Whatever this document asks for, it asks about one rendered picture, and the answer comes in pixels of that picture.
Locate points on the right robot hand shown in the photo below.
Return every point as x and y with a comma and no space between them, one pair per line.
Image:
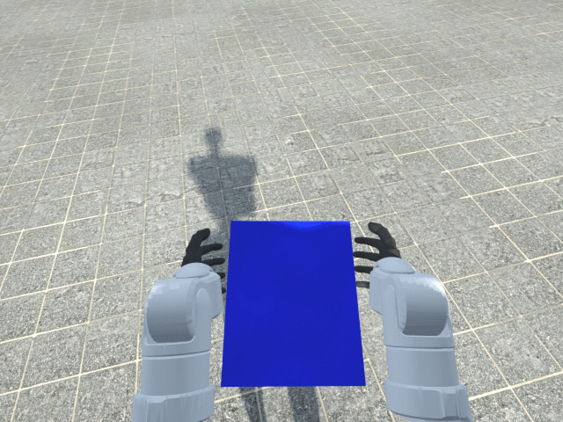
386,246

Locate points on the robot left forearm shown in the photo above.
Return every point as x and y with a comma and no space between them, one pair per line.
175,383

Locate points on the left robot hand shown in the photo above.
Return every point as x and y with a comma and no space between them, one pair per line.
194,252

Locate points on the carton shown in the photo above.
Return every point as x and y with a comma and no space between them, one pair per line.
291,315

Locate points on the robot right forearm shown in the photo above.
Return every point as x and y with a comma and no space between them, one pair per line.
423,383

